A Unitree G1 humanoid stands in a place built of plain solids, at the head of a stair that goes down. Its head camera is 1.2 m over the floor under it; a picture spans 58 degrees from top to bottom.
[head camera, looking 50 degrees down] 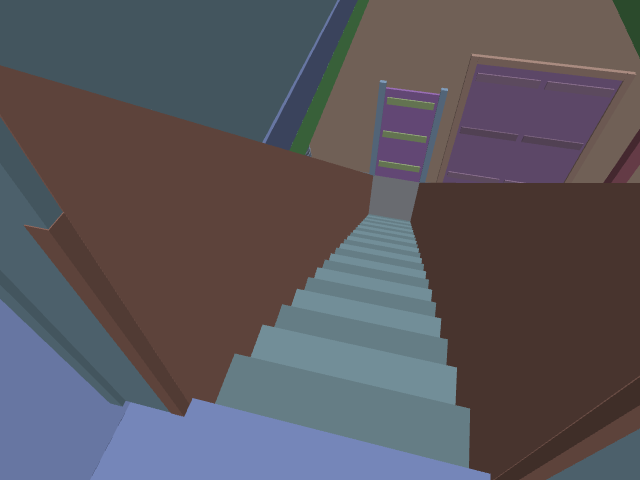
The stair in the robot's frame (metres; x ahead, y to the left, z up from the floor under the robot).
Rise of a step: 0.21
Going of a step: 0.24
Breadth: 0.88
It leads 14 degrees to the right of straight ahead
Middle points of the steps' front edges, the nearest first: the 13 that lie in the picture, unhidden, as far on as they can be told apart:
0.34 -0.04 0.00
0.57 -0.09 -0.21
0.80 -0.15 -0.42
1.03 -0.20 -0.63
1.26 -0.26 -0.84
1.49 -0.31 -1.05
1.72 -0.37 -1.26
1.95 -0.43 -1.47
2.18 -0.48 -1.68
2.41 -0.54 -1.89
2.64 -0.59 -2.10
2.87 -0.65 -2.31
3.10 -0.70 -2.52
